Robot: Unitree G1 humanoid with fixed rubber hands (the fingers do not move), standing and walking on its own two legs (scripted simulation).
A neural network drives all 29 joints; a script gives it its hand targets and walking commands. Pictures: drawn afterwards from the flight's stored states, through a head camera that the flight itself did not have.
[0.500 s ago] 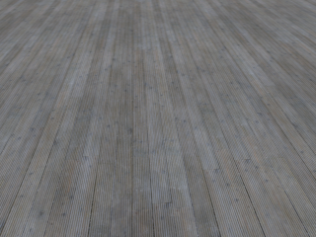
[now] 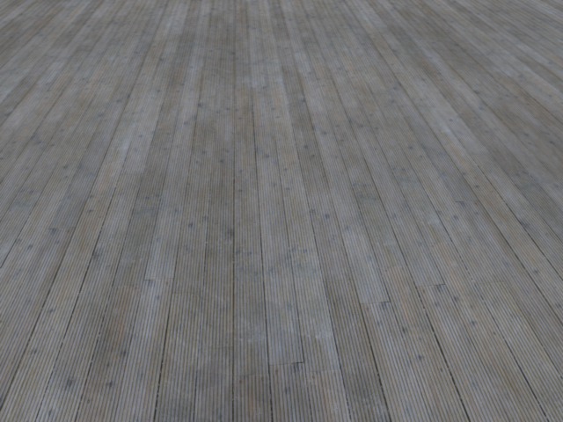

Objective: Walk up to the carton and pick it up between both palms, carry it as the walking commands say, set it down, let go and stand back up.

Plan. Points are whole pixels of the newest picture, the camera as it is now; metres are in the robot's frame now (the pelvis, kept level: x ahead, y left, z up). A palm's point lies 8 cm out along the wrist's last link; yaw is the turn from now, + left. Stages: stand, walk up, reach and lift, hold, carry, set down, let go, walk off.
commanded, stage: stand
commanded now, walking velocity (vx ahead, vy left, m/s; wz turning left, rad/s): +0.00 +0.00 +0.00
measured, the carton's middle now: out of the picture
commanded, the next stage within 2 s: walk up in 0.02 s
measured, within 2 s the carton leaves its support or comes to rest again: neither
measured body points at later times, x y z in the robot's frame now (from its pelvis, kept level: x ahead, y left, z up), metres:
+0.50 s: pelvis -0.01 +0.05 -0.03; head +0.04 +0.08 +0.41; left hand +0.04 +0.33 -0.19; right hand +0.12 -0.21 -0.16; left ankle -0.01 +0.12 -0.75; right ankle +0.00 -0.11 -0.75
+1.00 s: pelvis +0.01 +0.10 -0.01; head +0.03 +0.12 +0.44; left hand +0.06 +0.40 -0.14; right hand +0.15 -0.14 -0.13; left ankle -0.01 +0.12 -0.75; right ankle +0.06 -0.06 -0.69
